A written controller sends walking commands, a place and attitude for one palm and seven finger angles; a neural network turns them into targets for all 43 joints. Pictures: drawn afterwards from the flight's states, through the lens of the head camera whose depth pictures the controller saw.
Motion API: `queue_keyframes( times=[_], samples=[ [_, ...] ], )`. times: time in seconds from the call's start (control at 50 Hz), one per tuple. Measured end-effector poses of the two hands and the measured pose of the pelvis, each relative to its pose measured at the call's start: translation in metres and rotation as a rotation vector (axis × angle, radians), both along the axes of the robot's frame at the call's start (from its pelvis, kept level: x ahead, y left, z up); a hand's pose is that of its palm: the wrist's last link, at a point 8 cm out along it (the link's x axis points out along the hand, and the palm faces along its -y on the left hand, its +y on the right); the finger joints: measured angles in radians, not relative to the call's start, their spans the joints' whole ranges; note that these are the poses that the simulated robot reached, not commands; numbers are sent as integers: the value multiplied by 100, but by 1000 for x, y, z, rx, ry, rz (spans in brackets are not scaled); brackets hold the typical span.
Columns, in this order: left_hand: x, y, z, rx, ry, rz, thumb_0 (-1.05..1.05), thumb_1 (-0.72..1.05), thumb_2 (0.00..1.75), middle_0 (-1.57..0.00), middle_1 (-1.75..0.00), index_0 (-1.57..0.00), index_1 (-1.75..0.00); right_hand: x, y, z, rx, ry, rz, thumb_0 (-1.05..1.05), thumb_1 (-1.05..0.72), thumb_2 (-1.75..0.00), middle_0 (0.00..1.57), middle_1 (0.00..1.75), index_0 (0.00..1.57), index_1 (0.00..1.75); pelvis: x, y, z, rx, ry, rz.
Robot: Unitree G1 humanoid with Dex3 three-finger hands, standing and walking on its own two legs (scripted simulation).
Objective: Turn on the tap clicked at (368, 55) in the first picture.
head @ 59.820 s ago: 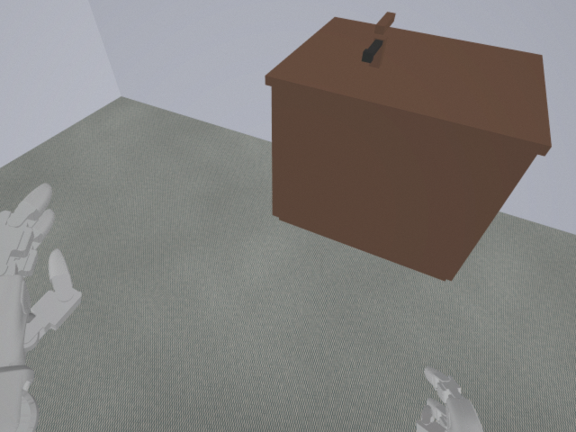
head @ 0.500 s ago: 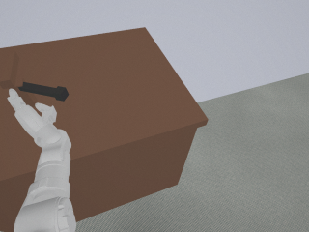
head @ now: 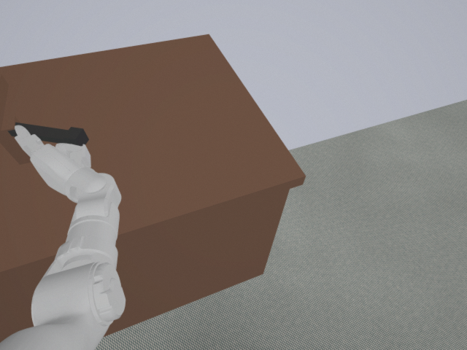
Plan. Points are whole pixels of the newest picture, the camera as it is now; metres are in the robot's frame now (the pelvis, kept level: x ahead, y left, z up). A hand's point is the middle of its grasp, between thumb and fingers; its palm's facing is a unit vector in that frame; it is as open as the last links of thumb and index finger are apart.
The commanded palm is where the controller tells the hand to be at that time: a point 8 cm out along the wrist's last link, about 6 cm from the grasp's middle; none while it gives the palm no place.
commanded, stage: push the lever round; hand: left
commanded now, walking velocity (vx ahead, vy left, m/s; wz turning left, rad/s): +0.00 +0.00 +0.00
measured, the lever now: (76, 138) +0.48 +0.28 +0.10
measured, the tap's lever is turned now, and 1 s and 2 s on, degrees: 59 78 83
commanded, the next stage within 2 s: lift the hand up off the lever in 0.86 s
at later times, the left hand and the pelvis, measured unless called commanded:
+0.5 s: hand (93, 139) +0.48 +0.25 +0.09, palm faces +0.85 -0.52 -0.10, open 7.6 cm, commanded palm +0.43 +0.26 +0.09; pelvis +0.01 -0.01 +0.00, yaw +0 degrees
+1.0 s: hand (96, 131) +0.50 +0.25 +0.09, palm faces +0.84 -0.53 -0.11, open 7.6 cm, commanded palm +0.45 +0.26 +0.10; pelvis +0.01 -0.01 -0.01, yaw +1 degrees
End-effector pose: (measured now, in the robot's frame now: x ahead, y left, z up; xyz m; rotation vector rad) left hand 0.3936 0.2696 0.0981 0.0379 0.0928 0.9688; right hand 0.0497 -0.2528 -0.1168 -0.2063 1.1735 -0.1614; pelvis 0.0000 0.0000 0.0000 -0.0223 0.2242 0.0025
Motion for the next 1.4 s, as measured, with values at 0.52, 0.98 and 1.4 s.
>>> queue_keyframes(
  times=[0.52,0.98,1.4],
  samples=[
    [30,-8,0,2,30,51,1,93,93,-16,-15,-15,-15,-36,-18,-1,6,107,-42,1,-91,-89,20,30,20,30,8,-13,-3,5,46,-3],
    [46,-10,3,6,43,43,4,97,94,-16,-15,-15,-15,-37,-13,-5,11,127,-17,1,-91,-89,20,30,20,30,7,-11,-6,0,69,9],
    [59,-8,7,-11,51,38,6,95,94,-16,-15,-15,-15,-56,-12,3,13,170,-59,1,-91,-89,20,30,20,30,15,-10,-1,0,67,-6]
  ],
)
